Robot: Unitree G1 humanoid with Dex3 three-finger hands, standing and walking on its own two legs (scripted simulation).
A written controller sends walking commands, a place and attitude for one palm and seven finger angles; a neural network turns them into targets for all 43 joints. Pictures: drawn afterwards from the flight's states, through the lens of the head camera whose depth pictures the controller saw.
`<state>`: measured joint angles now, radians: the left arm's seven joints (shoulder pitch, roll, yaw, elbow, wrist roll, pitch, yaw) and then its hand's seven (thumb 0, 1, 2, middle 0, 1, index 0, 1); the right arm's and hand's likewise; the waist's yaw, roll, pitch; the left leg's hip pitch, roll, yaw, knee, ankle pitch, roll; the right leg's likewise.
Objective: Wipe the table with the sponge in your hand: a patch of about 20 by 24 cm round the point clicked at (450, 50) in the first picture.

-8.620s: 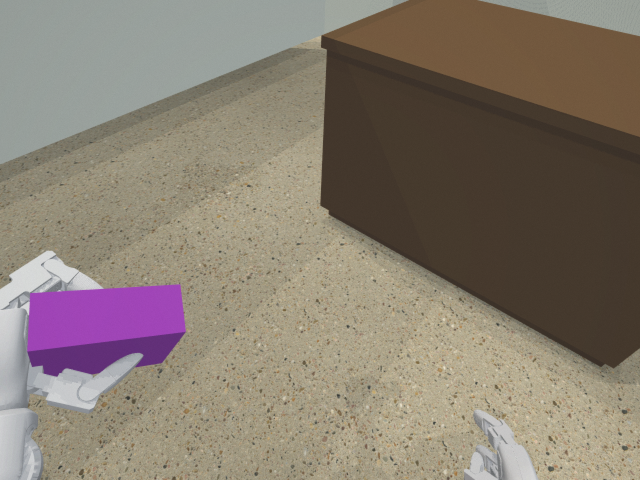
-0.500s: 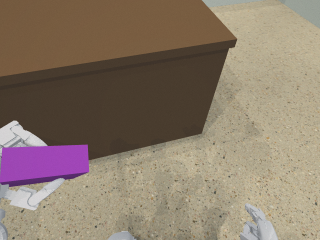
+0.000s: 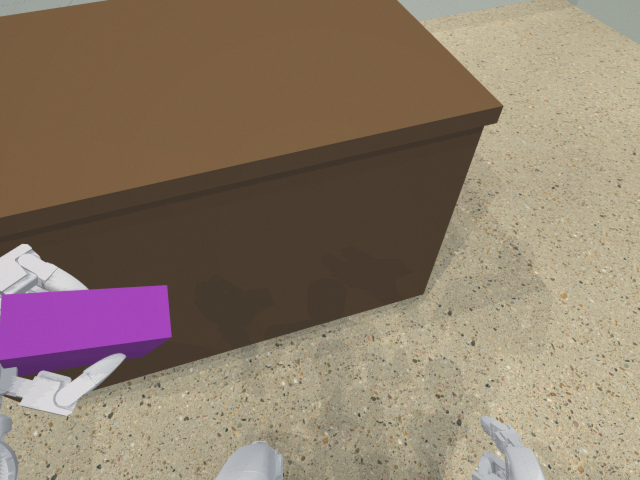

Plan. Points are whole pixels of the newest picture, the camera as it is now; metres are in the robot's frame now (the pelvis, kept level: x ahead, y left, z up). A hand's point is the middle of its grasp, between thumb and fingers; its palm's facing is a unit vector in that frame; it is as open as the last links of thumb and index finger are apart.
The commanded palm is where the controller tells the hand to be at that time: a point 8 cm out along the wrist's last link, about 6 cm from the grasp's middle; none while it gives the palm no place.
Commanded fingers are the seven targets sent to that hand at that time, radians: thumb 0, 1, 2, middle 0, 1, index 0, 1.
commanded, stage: take the last steps up to it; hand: left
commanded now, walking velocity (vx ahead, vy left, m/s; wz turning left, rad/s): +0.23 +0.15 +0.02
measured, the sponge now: (109, 329) +0.23 +0.21 +0.14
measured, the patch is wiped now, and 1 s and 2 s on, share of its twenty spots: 0.00 0.00 0.00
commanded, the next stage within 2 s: come to a stop and stand still in 0.46 s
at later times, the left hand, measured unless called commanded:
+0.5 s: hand (43, 247) +0.30 +0.29 +0.17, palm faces +0.37 -0.79 -0.49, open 9.2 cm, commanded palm +0.25 +0.34 +0.18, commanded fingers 0.00 0.10 1.30 -1.20 -1.60 -1.20 -1.60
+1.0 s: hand (17, 233) +0.32 +0.32 +0.17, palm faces +0.34 -0.83 -0.45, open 9.2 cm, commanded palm +0.26 +0.37 +0.18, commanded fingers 0.00 0.10 1.30 -1.20 -1.60 -1.20 -1.60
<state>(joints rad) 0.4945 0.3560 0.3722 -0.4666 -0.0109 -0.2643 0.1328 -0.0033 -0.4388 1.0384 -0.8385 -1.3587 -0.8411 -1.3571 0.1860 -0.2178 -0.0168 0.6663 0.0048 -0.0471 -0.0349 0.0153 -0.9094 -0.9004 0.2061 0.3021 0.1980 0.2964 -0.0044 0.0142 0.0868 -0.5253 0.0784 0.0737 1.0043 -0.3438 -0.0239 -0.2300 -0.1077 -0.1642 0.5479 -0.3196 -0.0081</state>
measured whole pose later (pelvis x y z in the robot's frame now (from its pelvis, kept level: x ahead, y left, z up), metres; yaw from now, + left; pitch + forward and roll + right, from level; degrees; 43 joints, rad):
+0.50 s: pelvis +0.09 +0.06 -0.01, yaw -1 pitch +0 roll +2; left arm 0.48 0.37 0.35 -0.49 -0.03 -0.23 0.14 0.00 -0.44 1.04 -0.84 -1.36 -0.84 -1.36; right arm 0.20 -0.17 0.01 0.65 0.01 -0.08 -0.04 0.01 -0.91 -0.90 0.21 0.30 0.20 0.30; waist 0.02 0.04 0.05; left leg -0.42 0.03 0.10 0.89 -0.42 -0.01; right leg -0.30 -0.07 -0.16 0.66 -0.35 -0.04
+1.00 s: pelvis +0.09 +0.09 -0.01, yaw -2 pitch -1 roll +0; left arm 0.48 0.39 0.37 -0.59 -0.04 -0.19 0.14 0.00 -0.44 1.04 -0.84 -1.36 -0.84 -1.36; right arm 0.18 -0.14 0.03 0.53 0.01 -0.10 -0.01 0.01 -0.91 -0.90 0.21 0.30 0.20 0.30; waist 0.01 0.00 0.11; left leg -0.33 0.13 0.11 0.56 -0.19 -0.04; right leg -0.26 0.00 -0.12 0.57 -0.31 0.01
